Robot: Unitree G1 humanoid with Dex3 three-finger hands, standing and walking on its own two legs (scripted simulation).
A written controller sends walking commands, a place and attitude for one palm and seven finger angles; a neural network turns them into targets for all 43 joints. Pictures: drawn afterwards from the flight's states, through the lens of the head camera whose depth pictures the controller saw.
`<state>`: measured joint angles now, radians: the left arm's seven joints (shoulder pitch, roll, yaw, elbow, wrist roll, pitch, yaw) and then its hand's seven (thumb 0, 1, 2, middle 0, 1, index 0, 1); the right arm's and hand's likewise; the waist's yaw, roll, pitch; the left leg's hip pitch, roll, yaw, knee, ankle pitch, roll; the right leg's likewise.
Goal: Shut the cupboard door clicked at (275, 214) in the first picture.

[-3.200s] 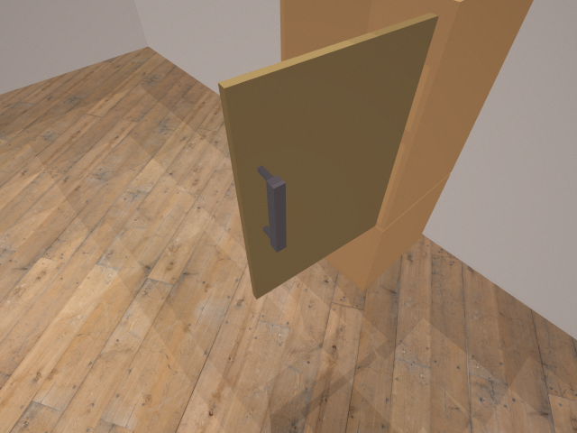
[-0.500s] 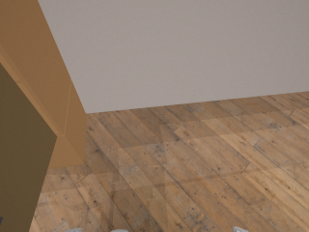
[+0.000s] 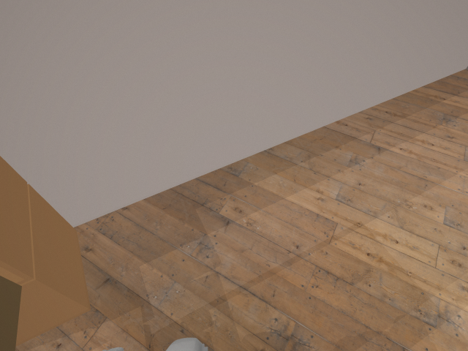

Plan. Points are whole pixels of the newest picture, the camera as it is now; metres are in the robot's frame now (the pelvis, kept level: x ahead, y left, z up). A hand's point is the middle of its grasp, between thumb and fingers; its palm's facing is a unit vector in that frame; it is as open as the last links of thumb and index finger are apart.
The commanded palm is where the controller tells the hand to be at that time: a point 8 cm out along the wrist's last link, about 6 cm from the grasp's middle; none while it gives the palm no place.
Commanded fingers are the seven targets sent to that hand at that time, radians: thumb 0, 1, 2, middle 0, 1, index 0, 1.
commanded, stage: walk to a spot facing it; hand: left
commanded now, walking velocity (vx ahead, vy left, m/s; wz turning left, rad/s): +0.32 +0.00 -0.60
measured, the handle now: out of the picture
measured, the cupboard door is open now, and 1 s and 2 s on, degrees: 83 83 83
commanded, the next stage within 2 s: turn to face it in 0.96 s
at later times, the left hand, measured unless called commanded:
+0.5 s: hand (166, 253) +0.33 +0.19 -0.15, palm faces -0.28 -0.94 -0.17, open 7.4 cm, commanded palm none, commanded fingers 0.00 0.90 0.90 -0.20 -0.30 -0.20 -0.30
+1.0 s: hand (245, 189) +0.52 +0.01 -0.15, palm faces -0.46 -0.86 -0.24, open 7.2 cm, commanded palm none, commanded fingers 0.00 0.90 0.90 -0.20 -0.30 -0.20 -0.30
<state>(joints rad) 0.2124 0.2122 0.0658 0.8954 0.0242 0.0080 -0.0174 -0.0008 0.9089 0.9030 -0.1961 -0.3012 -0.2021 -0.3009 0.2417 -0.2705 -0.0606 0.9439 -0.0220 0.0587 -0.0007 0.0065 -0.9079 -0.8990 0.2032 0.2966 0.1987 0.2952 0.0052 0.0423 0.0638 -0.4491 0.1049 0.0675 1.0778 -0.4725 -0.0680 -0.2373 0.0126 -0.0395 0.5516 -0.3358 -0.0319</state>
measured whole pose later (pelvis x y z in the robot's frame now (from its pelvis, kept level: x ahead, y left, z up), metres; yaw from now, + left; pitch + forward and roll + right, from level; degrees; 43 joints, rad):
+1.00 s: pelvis +0.38 -0.14 +0.01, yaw -31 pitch +2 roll +2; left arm 0.26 0.19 0.06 1.00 0.01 -0.07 0.00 -0.01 0.94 0.90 -0.20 -0.30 -0.20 -0.30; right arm 0.17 -0.18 -0.04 0.95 -0.02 -0.02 0.00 0.00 -0.91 -0.90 0.20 0.30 0.20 0.29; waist -0.01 0.00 0.05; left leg -0.62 0.14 0.02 1.04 -0.22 -0.06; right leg -0.16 0.10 -0.04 0.35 -0.24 -0.13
